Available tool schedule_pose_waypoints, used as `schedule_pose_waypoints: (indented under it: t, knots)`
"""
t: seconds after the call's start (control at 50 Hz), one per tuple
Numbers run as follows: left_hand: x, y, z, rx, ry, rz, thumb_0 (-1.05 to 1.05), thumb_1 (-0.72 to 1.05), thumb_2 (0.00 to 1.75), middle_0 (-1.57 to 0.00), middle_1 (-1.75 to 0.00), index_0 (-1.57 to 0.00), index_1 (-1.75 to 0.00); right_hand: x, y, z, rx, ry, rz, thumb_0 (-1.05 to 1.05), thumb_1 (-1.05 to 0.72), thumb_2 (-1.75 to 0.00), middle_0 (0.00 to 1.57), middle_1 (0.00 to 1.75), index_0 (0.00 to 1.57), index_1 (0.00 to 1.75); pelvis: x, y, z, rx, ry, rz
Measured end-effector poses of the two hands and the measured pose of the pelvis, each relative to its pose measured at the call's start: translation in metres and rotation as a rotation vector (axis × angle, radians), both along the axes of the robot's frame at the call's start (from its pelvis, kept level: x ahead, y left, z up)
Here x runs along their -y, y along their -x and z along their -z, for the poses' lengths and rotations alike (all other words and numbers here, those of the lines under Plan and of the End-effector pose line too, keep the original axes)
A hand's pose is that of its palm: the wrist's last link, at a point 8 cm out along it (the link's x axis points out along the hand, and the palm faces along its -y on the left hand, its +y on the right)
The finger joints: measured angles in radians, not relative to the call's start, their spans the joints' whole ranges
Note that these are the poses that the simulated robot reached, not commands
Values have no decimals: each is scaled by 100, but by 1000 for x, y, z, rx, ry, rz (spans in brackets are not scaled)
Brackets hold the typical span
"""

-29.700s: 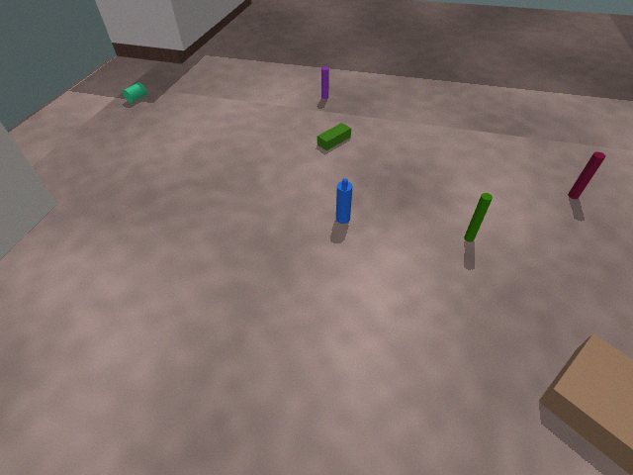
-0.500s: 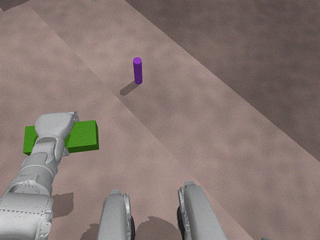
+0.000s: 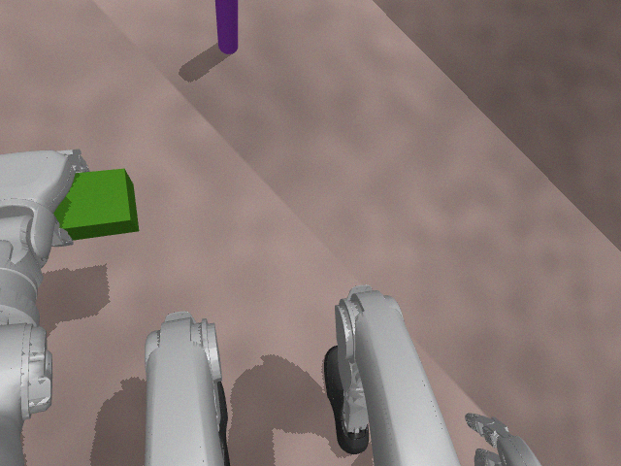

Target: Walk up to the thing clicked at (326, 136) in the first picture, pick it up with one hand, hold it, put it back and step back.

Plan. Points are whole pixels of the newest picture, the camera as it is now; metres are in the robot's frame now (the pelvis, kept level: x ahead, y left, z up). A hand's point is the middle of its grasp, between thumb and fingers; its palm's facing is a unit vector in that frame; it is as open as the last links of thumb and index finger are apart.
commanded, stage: crouch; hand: left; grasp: from above
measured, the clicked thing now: (58, 209) +0.47 +0.30 -0.19
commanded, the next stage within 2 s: lower in 0.68 s
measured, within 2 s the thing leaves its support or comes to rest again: neither
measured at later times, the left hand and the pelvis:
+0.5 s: hand (68, 212) +0.48 +0.30 -0.23, palm faces -0.45 -0.04 -0.89, open 10.4 cm; pelvis -0.01 +0.01 -0.07, yaw -3 degrees
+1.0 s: hand (77, 214) +0.49 +0.31 -0.27, palm faces -0.47 -0.05 -0.88, open 10.4 cm; pelvis -0.01 +0.01 -0.10, yaw -5 degrees
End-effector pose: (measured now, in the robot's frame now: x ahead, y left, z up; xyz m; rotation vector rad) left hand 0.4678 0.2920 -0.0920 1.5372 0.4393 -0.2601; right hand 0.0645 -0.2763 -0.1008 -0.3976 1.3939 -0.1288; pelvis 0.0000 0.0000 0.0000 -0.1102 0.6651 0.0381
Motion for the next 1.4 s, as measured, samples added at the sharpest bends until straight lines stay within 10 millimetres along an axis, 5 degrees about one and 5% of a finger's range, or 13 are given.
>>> schedule_pose_waypoints:
  t: [0.22,0.6,1.4]
  knots:
    - [-6,-11,36,-23,8,-2,0,-3,49,-61,-68,-64,-61,6,20,25,-61,11,5,0,-91,-90,20,30,21,30,-1,5,34,17,14,10]
    - [-13,-23,85,-18,14,14,0,-1,47,-61,-67,-64,-60,-11,60,54,-145,8,18,0,-91,-90,20,30,21,30,-7,12,77,46,47,20]
    - [-15,-35,167,-28,35,8,0,-1,45,-64,-60,-68,-53,-11,55,76,-196,37,-84,0,-91,-89,20,30,21,30,-8,7,116,89,92,53]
